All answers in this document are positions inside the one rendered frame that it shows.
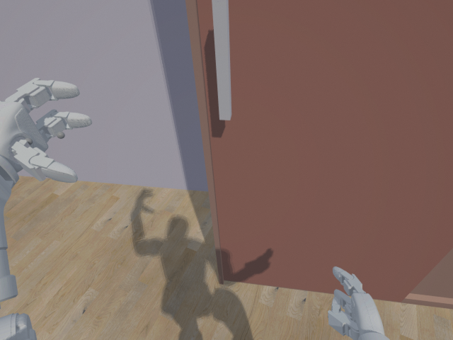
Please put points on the left robot hand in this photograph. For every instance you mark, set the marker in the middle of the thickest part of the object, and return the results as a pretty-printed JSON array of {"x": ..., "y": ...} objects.
[{"x": 16, "y": 125}]

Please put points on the right robot hand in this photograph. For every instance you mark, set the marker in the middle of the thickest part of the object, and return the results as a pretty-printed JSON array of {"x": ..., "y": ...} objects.
[{"x": 361, "y": 314}]

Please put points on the robot left upper arm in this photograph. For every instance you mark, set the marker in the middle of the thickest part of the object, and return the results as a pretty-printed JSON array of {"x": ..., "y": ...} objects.
[{"x": 16, "y": 327}]

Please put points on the robot left forearm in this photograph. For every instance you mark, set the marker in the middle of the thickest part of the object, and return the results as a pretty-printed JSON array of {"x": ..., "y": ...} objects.
[{"x": 8, "y": 179}]

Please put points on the wardrobe door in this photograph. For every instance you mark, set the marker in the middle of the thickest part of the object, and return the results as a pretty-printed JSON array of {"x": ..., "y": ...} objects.
[
  {"x": 439, "y": 282},
  {"x": 339, "y": 151}
]

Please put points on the handle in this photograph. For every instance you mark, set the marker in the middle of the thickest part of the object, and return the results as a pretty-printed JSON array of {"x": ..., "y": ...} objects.
[{"x": 220, "y": 11}]

